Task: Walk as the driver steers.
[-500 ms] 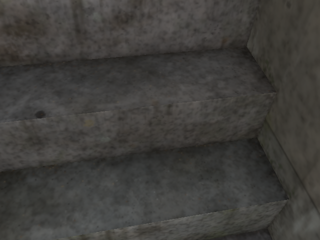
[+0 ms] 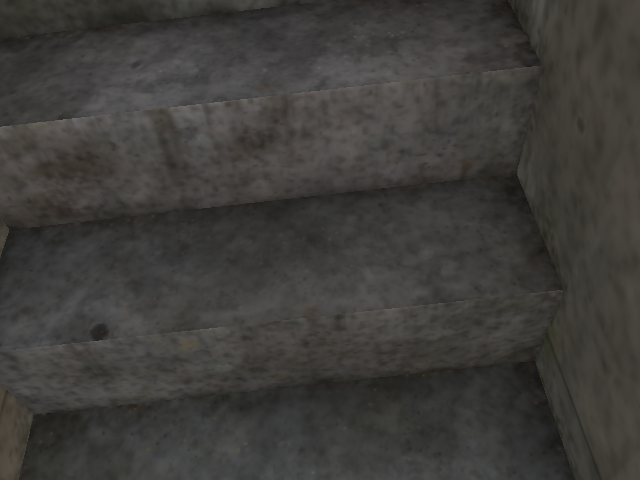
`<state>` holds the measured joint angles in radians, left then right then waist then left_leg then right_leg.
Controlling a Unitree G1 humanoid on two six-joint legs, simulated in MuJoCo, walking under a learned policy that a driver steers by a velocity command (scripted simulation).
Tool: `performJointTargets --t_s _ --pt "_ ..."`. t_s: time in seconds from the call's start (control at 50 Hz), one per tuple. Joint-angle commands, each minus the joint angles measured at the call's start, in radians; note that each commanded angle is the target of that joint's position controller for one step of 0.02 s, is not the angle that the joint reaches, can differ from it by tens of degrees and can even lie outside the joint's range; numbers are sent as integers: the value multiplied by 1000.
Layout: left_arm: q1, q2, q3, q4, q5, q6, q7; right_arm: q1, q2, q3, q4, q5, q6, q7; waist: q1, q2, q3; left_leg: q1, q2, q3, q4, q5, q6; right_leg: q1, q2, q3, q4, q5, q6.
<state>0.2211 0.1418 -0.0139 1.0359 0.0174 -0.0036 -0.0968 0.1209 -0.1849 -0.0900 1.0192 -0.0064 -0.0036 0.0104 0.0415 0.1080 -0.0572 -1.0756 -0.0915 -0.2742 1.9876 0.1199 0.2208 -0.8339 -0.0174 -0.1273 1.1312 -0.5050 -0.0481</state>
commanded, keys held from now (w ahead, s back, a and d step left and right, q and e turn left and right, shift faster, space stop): w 1.00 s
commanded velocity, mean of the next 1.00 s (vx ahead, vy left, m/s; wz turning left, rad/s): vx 0.40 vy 0.11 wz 0.00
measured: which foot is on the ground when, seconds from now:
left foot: up 0.00-0.22, down 0.24-0.52, up 0.54-0.76, down 0.78-1.00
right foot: down 0.00-0.26, up 0.28-0.52, down 0.54-0.78, up 0.80-1.00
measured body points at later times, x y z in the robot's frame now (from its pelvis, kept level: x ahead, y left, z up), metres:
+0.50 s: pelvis +0.02 +0.04 -0.03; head +0.05 +0.01 +0.42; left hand +0.17 +0.28 -0.12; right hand +0.18 -0.18 -0.15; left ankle +0.12 +0.17 -0.64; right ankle -0.07 -0.07 -0.74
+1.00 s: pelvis +0.06 +0.10 +0.05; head +0.10 +0.07 +0.50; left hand +0.11 +0.35 -0.07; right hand +0.13 -0.14 -0.10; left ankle +0.14 +0.16 -0.64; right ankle +0.05 -0.07 -0.40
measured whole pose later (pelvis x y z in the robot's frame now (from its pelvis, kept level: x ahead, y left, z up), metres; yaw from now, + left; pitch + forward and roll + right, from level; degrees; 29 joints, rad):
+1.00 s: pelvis +0.06 +0.10 +0.05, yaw +1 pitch +7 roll +2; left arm 0.27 0.19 0.08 0.92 0.01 -0.04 -0.10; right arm 0.28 -0.24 -0.03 0.88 0.00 -0.04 0.08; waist 0.03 0.03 -0.05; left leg -0.64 -0.07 0.15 0.77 -0.31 0.14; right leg -1.08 0.02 0.23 2.01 -0.05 -0.09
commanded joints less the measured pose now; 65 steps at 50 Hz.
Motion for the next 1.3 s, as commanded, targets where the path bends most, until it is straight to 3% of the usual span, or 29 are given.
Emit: performJointTargets --t_s 0.02,0.16,0.18,0.22,0.24,0.26,0.3,0.32,0.38,0.44,0.48,0.5,0.54,0.58,0.62,0.66,0.72,0.76,0.78,0.8,0.82,0.86,0.88,0.9,0.92,1.1,1.22,1.28,1.3 --pt "-375 129 21 -149 40 -75 22 224 11 78 23 32 20 61 -198 -162 -139 11 107 101 -98 -101 -88 57 -175 229 -590 -74 -84" --pt "-460 209 74 -269 30 -93 19 313 -88 64 53 -3 14 47 -194 -136 -140 305 163 267 -614 -182 -182 247 -243 12 -690 39 -113" --pt "-497 29 10 -273 -5 -103 18 387 -12 67 107 2 -13 65 -210 -69 -138 419 231 201 -1072 -252 -284 423 -147 -88 -443 306 27" --pt "-205 110 55 -131 -11 -57 5 217 -15 79 108 25 -49 87 -51 -89 60 443 64 402 -1537 -112 -334 519 -138 -43 -294 295 -39" --pt "27 118 55 -97 -46 0 166 207 -66 50 -50 -46 23 10 -16 -128 -184 717 17 665 -1267 -670 -108 374 -187 16 -291 -146 -132" --pt "-58 112 52 -170 -45 44 201 227 -10 55 -70 -70 48 2 -60 -82 -45 533 58 347 -1237 -845 -17 281 -126 22 -156 -356 -97" --pt "-90 43 26 -276 -66 101 225 -128 -160 29 -268 -24 42 -35 15 295 167 -149 336 -187 -1669 -1214 143 456 73 -74 386 194 34" --pt "-102 86 52 -320 -48 109 246 -230 -186 39 -359 -68 32 -27 60 287 137 -181 364 -227 -1591 -1179 111 446 -16 136 524 130 29" --pt "-199 123 58 -471 28 54 210 11 -127 38 -348 -45 -24 -53 -77 50 80 195 324 -195 -1280 -955 54 192 -43 185 364 175 -11" --pt "23 134 81 -452 13 9 168 0 -100 35 -390 -61 -30 -74 9 18 -93 343 266 -81 -1051 -841 46 341 -26 145 -2 292 -20" --pt "104 104 72 -394 -27 -6 152 -10 -3 49 -411 -62 23 -95 26 -42 16 315 167 184 -863 -583 -32 557 -59 48 -842 371 -26" --pt "167 77 71 -318 -50 -18 148 27 66 65 -403 -65 42 -118 11 -100 82 373 94 289 -719 -373 -31 612 -42 -69 -1150 627 -6" --pt "163 43 36 -227 13 -51 152 140 149 62 -459 -55 50 -83 -103 -349 10 140 1 401 57 -710 -47 813 -156 109 -1081 1413 3" --pt "371 277 116 -203 43 -79 167 70 190 82 -492 -57 -3 -13 -65 -314 -7 -507 26 315 609 -731 -154 1138 -390 351 -629 2223 -94" --pt "240 360 167 -285 50 -76 220 -305 120 115 -734 -75 1 -9 -31 -462 125 -741 202 142 468 -901 -130 1085 -491 572 -934 895 -289" --pt "197 216 124 -282 33 -63 230 -449 42 107 -740 -53 18 13 20 -250 171 -620 234 180 -9 -881 -104 1085 -414 455 -995 784 -216" --pt "99 236 136 -317 -29 -51 229 -202 109 124 -545 44 43 1 6 -226 -92 351 -8 502 -617 -912 -74 761 -239 109 -905 2016 -80" --pt "247 326 162 -252 -90 -143 146 -13 2 77 -487 15 43 -11 -11 -344 -429 746 -41 415 -808 -566 -48 777 -234 210 -591 2562 9" --pt "464 408 118 23 164 -82 -119 304 -65 108 -436 53 105 40 -284 -308 -759 1260 25 68 -1022 -271 34 322 -309 404 -327 1848 -209" --pt "396 311 133 37 127 -6 -219 476 -143 80 -336 54 97 58 -234 7 -745 1286 253 -519 -1364 -471 252 136 -91 332 218 707 -115" --pt "361 344 168 55 39 11 -190 528 -261 28 -329 19 80 100 -290 66 -440 913 330 -742 -1580 -952 197 -36 77 576 758 849 -129" --pt "118 112 129 -66 43 -20 -79 224 -181 46 -271 79 10 105 -43 -78 -106 667 234 -275 -1494 -970 97 -278 89 448 1031 688 -109" --pt "12 16 92 -240 37 -63 50 72 -56 29 -188 -21 -7 -39 28 -228 -144 649 224 -180 -1441 -885 51 -14 129 259 945 448 -29" --pt "-11 -7 76 -157 3 -32 -4 -36 49 114 -244 10 -56 75 72 -188 21 468 187 -1 -1453 -821 -5 -224 53 463 1005 594 -58" --pt "103 48 85 -99 1 -29 -4 -165 72 103 -294 9 -69 84 71 -108 48 385 185 17 -1509 -832 25 -197 34 441 987 505 -36" --pt "159 184 131 -106 7 -40 -4 -123 -222 10 -381 1 -18 85 47 -77 -76 198 201 254 -1765 -761 -17 202 -48 59 329 453 24" --pt "-15 109 121 -292 15 -44 11 88 -189 -10 -325 31 2 80 -50 -69 -20 891 456 -38 -1778 -711 70 157 -54 161 -501 113 -34" --pt "18 53 121 -281 12 -85 0 32 -87 21 -328 12 12 79 0 -160 -72 767 249 171 -1473 -606 7 426 -29 196 -689 98 -124" --pt "-6 146 143 -271 -8 -68 11 35 -63 26 -340 -17 0 90 -33 -213 -50 599 146 259 -1375 -547 -60 453 -144 466 -726 -91 -265"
